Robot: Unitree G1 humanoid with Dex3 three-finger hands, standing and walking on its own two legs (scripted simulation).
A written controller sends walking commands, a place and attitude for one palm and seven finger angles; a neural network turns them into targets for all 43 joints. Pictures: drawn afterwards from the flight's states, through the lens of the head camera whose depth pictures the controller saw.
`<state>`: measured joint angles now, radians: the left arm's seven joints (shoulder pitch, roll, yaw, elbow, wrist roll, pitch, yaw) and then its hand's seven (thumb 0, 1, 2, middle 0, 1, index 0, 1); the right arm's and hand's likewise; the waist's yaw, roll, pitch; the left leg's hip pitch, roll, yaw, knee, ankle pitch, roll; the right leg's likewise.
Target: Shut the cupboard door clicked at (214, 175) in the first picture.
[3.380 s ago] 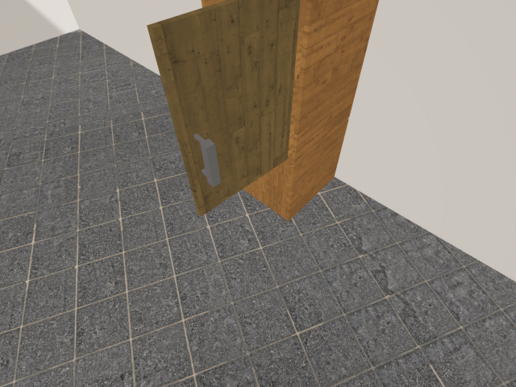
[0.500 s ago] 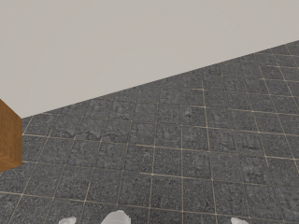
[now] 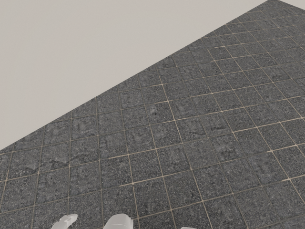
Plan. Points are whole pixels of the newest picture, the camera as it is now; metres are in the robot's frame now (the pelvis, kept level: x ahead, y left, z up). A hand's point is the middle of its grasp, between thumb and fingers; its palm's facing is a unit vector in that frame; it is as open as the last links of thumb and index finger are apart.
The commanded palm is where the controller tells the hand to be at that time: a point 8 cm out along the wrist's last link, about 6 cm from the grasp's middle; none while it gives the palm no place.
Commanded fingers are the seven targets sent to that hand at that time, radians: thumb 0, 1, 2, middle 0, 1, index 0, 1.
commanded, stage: walk around to get in front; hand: left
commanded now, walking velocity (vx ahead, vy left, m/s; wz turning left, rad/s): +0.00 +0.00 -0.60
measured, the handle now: out of the picture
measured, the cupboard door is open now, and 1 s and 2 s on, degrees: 85 85 85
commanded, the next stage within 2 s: walk to a spot facing it in 1.46 s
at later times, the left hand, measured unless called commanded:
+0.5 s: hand (113, 201) +0.20 +0.14 -0.15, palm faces -0.32 -0.91 -0.27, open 7.4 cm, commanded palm none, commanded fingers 0.00 0.90 0.90 -0.20 -0.30 -0.20 -0.30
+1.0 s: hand (155, 164) +0.32 +0.01 -0.15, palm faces -0.62 -0.76 -0.16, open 7.4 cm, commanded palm none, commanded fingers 0.00 0.90 0.90 -0.20 -0.30 -0.20 -0.30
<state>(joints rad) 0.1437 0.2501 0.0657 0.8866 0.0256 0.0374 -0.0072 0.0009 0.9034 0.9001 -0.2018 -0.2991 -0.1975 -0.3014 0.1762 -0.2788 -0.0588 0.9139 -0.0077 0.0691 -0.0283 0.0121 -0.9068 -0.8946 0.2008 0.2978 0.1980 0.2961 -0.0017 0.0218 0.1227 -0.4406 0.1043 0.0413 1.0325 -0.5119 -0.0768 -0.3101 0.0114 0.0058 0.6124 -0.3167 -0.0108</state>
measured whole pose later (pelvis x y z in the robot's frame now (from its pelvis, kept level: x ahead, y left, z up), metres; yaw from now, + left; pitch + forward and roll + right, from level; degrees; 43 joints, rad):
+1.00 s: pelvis +0.12 -0.08 +0.02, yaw -37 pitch +2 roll -2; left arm 0.11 0.25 0.07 0.92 0.03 0.04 -0.07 0.01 0.91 0.90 -0.20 -0.30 -0.19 -0.30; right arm 0.36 -0.20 -0.01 0.95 -0.04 -0.04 -0.01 0.01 -0.90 -0.89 0.20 0.30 0.20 0.30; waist -0.02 -0.01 0.09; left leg -0.08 0.15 0.25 0.40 -0.33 -0.05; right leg -0.55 -0.06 -0.10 0.88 -0.30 0.01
